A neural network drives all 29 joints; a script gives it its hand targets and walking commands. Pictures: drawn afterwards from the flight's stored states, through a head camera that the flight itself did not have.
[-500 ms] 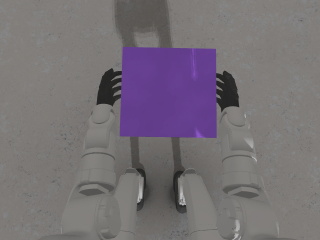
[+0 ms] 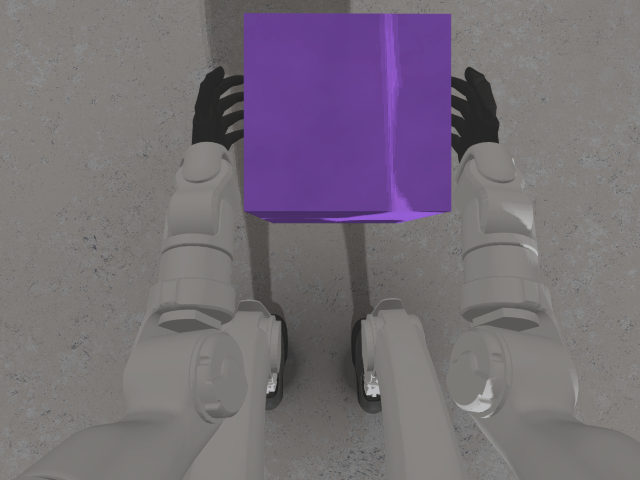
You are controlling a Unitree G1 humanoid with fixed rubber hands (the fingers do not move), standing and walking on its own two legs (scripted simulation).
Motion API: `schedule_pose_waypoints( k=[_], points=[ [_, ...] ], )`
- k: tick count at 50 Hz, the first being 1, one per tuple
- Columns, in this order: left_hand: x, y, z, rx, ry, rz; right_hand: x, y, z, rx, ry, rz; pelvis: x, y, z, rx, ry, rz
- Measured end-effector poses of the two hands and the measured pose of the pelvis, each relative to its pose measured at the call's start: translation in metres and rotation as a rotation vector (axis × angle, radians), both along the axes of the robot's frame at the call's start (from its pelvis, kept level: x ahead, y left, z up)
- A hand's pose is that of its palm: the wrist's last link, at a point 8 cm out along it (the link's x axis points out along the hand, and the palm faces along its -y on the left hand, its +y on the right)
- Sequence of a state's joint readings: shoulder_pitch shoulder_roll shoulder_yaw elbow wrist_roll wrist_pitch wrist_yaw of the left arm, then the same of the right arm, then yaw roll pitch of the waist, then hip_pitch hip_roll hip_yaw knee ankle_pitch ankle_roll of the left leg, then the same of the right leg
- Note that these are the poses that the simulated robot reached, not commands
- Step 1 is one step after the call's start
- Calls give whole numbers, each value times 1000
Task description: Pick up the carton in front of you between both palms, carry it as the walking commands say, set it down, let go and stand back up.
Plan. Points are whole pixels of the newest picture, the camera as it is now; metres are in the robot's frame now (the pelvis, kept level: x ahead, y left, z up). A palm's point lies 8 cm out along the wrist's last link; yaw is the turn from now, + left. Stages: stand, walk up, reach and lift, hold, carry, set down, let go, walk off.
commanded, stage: set down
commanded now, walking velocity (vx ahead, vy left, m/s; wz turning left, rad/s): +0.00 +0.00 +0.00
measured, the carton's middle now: (340, 143) +0.50 -0.03 -0.17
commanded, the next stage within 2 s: none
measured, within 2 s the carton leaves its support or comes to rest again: rests again in 1.06 s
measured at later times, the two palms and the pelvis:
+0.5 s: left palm (249, 147) +0.52 +0.10 -0.26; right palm (441, 146) +0.52 -0.20 -0.25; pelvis -0.02 +0.00 -0.11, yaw +1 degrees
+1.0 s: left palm (257, 150) +0.54 +0.10 -0.33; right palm (428, 149) +0.54 -0.20 -0.33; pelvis -0.02 +0.00 -0.17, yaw +0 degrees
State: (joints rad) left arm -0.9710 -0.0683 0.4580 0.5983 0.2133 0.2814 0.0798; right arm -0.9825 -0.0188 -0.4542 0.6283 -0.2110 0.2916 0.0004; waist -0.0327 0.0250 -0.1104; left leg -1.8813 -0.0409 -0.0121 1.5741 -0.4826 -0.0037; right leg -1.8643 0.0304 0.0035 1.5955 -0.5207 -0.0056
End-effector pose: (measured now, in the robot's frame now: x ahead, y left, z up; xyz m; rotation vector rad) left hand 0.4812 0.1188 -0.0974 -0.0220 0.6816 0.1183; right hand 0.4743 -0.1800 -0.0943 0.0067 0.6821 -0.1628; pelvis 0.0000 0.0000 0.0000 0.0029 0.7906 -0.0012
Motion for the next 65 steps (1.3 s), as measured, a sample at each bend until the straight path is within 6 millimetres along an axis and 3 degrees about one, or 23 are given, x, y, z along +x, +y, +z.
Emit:
schedule_pose_waypoints(
  k=[17,36,42,65],
  points=[
    [29,-11,-105,18,17,-13,30,-11,-105,-18,18,16,-20,-1,-79,9,5,-3],
    [61,-17,-223,39,43,-34,62,-20,-224,-23,44,50,-17,-10,-149,27,-68,-13],
    [70,-18,-230,37,34,-39,68,-20,-233,-20,35,39,-14,-9,-162,33,-86,-19],
    [58,-11,-246,14,66,-72,55,-20,-248,7,67,85,-26,-1,-178,14,-185,-8]
  ],
)
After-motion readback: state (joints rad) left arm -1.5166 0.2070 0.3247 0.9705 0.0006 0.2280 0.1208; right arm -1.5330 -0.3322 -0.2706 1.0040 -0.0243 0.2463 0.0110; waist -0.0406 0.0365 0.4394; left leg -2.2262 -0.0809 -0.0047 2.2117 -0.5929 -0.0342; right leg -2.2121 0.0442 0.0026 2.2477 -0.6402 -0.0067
